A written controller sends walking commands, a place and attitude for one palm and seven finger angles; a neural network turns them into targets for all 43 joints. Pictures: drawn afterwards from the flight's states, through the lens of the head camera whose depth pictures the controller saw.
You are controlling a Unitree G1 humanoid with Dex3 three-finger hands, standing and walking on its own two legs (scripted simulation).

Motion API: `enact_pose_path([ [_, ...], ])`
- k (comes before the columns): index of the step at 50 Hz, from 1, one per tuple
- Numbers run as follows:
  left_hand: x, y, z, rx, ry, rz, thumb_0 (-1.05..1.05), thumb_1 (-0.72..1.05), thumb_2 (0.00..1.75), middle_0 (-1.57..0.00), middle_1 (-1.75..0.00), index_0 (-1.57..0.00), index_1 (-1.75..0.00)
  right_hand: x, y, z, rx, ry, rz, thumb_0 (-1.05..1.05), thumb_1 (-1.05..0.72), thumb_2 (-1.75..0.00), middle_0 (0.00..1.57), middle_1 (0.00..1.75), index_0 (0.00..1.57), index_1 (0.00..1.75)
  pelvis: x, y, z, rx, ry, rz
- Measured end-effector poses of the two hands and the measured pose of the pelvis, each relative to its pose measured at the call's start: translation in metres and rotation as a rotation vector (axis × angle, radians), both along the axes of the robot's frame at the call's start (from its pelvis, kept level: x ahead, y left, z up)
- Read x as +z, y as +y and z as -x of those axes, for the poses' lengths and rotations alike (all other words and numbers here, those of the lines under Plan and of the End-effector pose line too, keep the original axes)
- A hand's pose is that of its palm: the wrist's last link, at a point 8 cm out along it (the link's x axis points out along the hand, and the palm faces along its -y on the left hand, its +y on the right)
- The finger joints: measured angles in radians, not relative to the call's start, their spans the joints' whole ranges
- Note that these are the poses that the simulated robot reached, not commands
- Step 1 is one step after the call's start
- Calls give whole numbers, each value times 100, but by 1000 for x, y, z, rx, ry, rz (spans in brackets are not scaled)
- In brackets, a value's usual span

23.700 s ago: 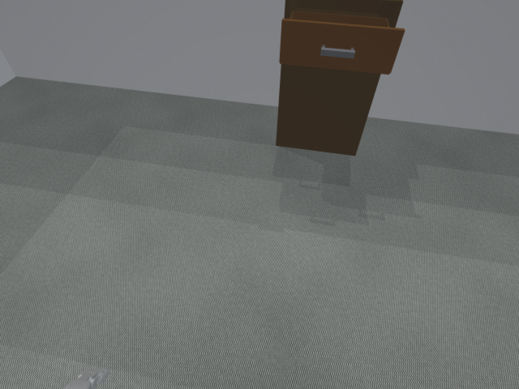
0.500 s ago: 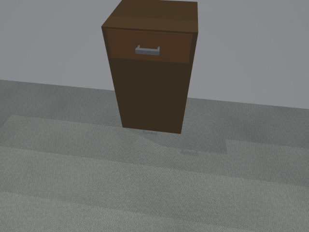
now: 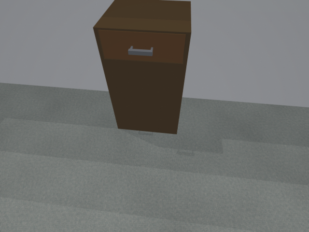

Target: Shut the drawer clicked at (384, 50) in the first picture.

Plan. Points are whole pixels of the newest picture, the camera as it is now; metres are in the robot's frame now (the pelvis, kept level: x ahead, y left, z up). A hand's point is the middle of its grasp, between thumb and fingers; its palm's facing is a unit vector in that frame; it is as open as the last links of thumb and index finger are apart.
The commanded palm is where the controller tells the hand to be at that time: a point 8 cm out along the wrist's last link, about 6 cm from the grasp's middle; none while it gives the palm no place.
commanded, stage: look to check the result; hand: left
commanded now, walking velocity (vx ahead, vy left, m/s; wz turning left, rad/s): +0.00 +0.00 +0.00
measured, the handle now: (141, 50) +0.95 +0.12 -0.03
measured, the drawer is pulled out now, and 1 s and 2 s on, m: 0.00 0.00 0.00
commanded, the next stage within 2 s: stand and wait in 0.42 s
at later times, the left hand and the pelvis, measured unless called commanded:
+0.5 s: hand out of the picture +0.01 +0.16 -0.17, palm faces +0.03 -0.98 -0.21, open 7.3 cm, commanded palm none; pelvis +0.01 -0.02 +0.00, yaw +0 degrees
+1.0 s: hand out of the picture +0.05 +0.17 -0.17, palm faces +0.02 -0.97 -0.26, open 7.3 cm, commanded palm none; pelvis +0.01 -0.03 +0.00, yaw +0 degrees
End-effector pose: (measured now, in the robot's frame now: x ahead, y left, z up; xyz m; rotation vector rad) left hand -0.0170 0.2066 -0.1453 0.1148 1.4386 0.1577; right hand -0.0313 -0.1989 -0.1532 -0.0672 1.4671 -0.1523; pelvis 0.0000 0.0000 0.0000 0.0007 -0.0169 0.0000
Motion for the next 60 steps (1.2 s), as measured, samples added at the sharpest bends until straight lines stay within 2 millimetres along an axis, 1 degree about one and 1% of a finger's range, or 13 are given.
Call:
enact_pose_path([
  [9,1,-6,-2,2,0,-5,0,91,89,-20,-30,-20,-30,1,-13,-10,2,-16,14,0,-91,-90,20,30,20,29,0,-8,-4,-1,-3,0],
  [21,3,-5,-17,-10,-34,-27,0,91,89,-20,-30,-20,-30,2,-32,-25,14,-45,34,0,-91,-90,20,30,20,29,1,-17,-5,-1,-8,0],
  [39,10,6,-42,-29,-82,-68,0,91,89,-20,-30,-20,-30,5,-61,-36,34,-55,73,1,-91,-90,20,30,20,29,2,-26,-7,4,-8,1],
  [48,13,12,-55,-41,-104,-85,0,91,89,-20,-30,-20,-30,8,-73,-49,47,-77,95,1,-91,-90,20,30,20,29,3,-28,-9,4,-8,1],
  [60,17,23,-70,-53,-124,-105,0,91,89,-20,-30,-20,-30,12,-84,-67,67,-105,118,1,-90,-90,20,30,20,30,3,-28,-13,4,-3,1],
])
